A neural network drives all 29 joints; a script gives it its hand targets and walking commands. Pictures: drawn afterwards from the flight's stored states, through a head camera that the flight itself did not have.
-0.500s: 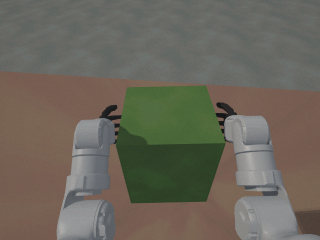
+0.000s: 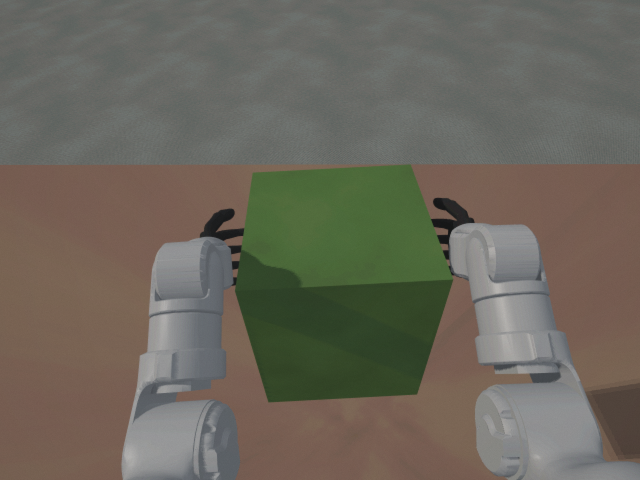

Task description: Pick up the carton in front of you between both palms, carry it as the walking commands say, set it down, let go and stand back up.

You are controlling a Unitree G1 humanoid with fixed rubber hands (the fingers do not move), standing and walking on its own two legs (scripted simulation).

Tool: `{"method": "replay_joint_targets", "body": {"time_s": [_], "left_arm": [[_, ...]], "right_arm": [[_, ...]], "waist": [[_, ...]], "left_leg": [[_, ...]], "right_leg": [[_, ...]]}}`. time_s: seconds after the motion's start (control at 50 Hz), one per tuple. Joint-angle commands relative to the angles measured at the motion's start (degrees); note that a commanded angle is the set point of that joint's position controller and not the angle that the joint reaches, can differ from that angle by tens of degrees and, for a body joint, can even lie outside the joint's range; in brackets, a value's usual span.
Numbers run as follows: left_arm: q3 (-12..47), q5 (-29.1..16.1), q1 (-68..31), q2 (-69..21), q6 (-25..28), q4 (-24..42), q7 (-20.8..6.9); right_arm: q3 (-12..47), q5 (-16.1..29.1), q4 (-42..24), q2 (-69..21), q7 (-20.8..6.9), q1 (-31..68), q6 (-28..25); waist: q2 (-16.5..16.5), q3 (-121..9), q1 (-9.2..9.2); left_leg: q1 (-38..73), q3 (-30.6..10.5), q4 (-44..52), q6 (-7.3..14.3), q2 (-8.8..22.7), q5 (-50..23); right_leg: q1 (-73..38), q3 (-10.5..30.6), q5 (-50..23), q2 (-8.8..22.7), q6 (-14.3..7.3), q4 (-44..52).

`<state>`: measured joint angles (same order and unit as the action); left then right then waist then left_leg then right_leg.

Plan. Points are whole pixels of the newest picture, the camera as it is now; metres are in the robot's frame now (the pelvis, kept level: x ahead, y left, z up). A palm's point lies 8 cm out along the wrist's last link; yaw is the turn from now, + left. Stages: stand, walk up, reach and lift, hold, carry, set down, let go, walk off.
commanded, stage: carry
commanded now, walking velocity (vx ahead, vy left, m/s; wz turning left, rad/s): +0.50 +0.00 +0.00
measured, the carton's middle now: (337, 286) +0.36 -0.02 +0.04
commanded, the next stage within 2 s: none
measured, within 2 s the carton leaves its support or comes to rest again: neither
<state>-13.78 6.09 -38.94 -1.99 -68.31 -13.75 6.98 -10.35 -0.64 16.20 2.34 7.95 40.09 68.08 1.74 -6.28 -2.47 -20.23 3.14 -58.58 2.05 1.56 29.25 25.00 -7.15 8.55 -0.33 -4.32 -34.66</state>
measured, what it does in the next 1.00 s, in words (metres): goes down: left foot, then right foot 0.03 m lower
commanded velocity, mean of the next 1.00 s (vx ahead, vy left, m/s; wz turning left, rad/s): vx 0.50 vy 0.00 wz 0.00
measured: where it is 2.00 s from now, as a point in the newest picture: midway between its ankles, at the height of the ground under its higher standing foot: (327, 260)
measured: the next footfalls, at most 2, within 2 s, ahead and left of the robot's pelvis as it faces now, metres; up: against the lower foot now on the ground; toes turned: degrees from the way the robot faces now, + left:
left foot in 0.44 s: +0.40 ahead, +0.05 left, -0.03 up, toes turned +2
right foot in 0.96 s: +0.73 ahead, -0.08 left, -0.06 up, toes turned -4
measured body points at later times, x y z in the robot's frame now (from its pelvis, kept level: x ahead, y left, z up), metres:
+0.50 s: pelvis +0.28 +0.00 -0.04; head +0.29 +0.01 +0.41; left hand +0.65 +0.16 +0.07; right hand +0.64 -0.15 +0.07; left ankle +0.37 +0.05 -0.75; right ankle +0.08 -0.08 -0.66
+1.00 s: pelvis +0.58 -0.02 -0.06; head +0.58 -0.03 +0.39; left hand +0.95 +0.11 +0.07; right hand +0.94 -0.19 +0.07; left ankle +0.38 +0.05 -0.72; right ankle +0.69 -0.08 -0.79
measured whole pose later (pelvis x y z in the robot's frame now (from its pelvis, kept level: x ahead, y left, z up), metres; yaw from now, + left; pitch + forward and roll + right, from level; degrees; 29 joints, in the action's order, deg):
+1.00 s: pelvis +0.58 -0.02 -0.06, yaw +0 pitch +4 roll +0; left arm -12.4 4.9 -37.2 -2.0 -68.5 -4.5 6.9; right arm -10.8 -1.1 6.9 1.0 6.4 37.7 67.4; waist 1.1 -4.8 -2.4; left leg -9.1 4.4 -52.0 3.9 -2.9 29.0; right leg 28.6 -7.8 0.0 -2.4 -6.2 -29.3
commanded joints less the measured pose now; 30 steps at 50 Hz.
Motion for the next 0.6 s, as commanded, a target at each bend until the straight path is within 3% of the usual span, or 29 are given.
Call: {"method": "replay_joint_targets", "body": {"time_s": [0.0, 0.02, 0.08, 0.18, 0.26, 0.32, 0.36, 0.38, 0.4, 0.42, 0.44, 0.46, 0.48, 0.5, 0.52, 0.58], "left_arm": [[31.69, -23.44, -40.0, -59.87, 1.47, 8.14, -12.81], [33.62, -25.29, -43.78, -61.1, 1.83, 11.5, -12.93], [37.51, -29.12, -46.56, -63.24, 2.19, 17.88, -13.07], [40.59, -31.8, -43.47, -61.7, 1.26, 21.6, -13.66], [41.45, -31.58, -39.64, -60.02, 0.6, 19.35, -14.49], [41.22, -30.44, -37.02, -59.84, 0.89, 15.1, -15.23], [40.89, -29.84, -36.53, -60.43, 1.27, 12.21, -15.62], [40.85, -29.81, -36.64, -60.86, 1.46, 10.83, -15.82], [40.82, -29.63, -37.27, -61.03, 1.76, 9.62, -15.97], [40.57, -29.42, -37.49, -61.4, 2.08, 8.48, -16.08], [39.79, -29.47, -37.62, -63.32, 1.5, 6.24, -16.03], [39.4, -28.8, -37.92, -62.8, 1.79, 6.88, -15.73], [39.72, -28.95, -40.8, -63.78, 2.24, 8.91, -15.36], [39.56, -28.89, -42.65, -64.71, 2.73, 11.03, -14.78], [39.12, -28.14, -40.44, -64.68, 2.84, 12.52, -13.87], [39.64, -26.38, -38.79, -64.6, 3.64, 15.7, -11.67]], "right_arm": [[33.54, 25.01, -8.88, -71.94, -15.3, 43.85, -1.66], [33.84, 25.12, -10.3, -72.59, -14.9, 44.03, -1.92], [34.62, 23.97, -14.97, -71.7, -12.82, 42.47, -2.25], [35.43, 19.94, -20.09, -66.48, -10.07, 37.29, -1.75], [35.19, 16.7, -19.24, -62.39, -9.91, 33.45, -0.8], [34.69, 15.03, -16.31, -60.87, -10.95, 31.97, -0.3], [33.75, 14.36, -13.7, -60.19, -11.84, 30.98, -0.29], [33.0, 14.11, -12.13, -59.89, -12.29, 30.26, -0.5], [32.12, 13.89, -10.97, -59.56, -12.81, 29.68, -0.81], [31.08, 14.0, -9.55, -58.9, -13.4, 29.05, -0.9], [29.26, 13.22, -7.09, -57.61, -13.71, 29.07, -1.18], [30.11, 14.29, -6.15, -59.48, -14.22, 28.4, -1.55], [31.52, 16.36, -8.33, -62.44, -14.85, 30.81, -2.09], [33.13, 18.94, -11.92, -65.23, -15.36, 35.11, -2.48], [35.72, 21.4, -16.34, -67.36, -15.37, 37.84, -2.73], [38.01, 25.27, -20.27, -69.57, -15.57, 41.17, -3.12]], "waist": [[-8.05, -18.5, 5.15], [-5.8, -18.3, 4.71], [-8.09, -19.91, 4.31], [-7.87, -20.89, 6.46], [-7.88, -19.27, 8.1], [-8.58, -16.36, 9.14], [-9.96, -17.1, 6.19], [-9.39, -19.41, 3.39], [-6.26, -21.93, 0.38], [1.32, -24.85, 0.18], [14.76, -29.63, -0.33], [13.2, -30.85, -1.69], [9.24, -26.1, -1.66], [3.84, -22.97, -0.55], [1.51, -21.05, 0.58], [2.09, -21.75, 1.13]], "left_leg": [[-29.61, -3.23, -15.19, 1.32, 0.97, -0.01], [-28.52, -3.79, -12.95, 1.06, 2.19, -3.36], [-24.32, -2.62, -7.22, -0.29, 2.34, -10.27], [-29.25, -0.81, 2.67, -0.92, 1.67, -16.26], [-25.34, 2.79, 16.69, 0.22, -1.23, -27.33], [-18.63, 5.34, 28.92, 1.97, -3.49, -34.66], [-6.0, 5.92, 33.82, 3.93, -4.53, -37.37], [3.77, 6.46, 36.15, 4.26, -4.67, -38.9], [15.13, 4.68, 36.21, 3.73, -1.95, -39.57], [28.55, -6.9, 26.87, 3.27, 9.0, -54.04], [43.85, -30.44, 25.77, 14.24, 22.04, -57.82], [43.53, -36.63, 30.99, 18.32, 21.82, -37.56], [38.18, -33.99, 33.79, 16.28, 18.12, -29.06], [32.19, -29.49, 34.78, 13.78, 15.89, -28.29], [26.62, -25.54, 35.78, 12.06, 14.46, -30.44], [21.09, -19.66, 37.52, 10.27, 12.7, -32.57]], "right_leg": [[-35.67, 31.58, -6.76, 19.29, -9.28, 11.06], [-32.26, 28.58, -5.97, 18.15, -8.44, 11.64], [-29.11, 21.11, -13.77, 14.88, -7.33, 12.16], [-36.28, 17.84, -29.35, 13.5, -7.09, 9.55], [-38.07, 13.19, -37.14, 9.76, -5.36, 7.1], [-37.58, 10.21, -37.71, 8.0, -4.33, 5.41], [-33.29, 8.2, -41.49, 8.09, -2.39, -0.08], [-29.87, 5.81, -41.19, 7.4, -0.94, -7.12], [-22.72, 3.52, -31.69, 5.69, 0.34, -16.92], [-8.91, 2.81, -2.58, 3.47, 1.63, -26.93], [10.01, 6.57, 25.69, -4.25, 3.86, -42.67], [17.25, 9.68, 25.3, -2.95, 2.53, -49.01], [20.34, 9.73, 22.19, -0.92, 1.23, -47.8], [19.83, 9.43, 18.49, 0.66, 1.17, -44.31], [17.49, 9.51, 15.76, 2.25, 1.67, -39.08], [13.08, 7.72, 12.69, 2.94, 3.04, -32.66]]}}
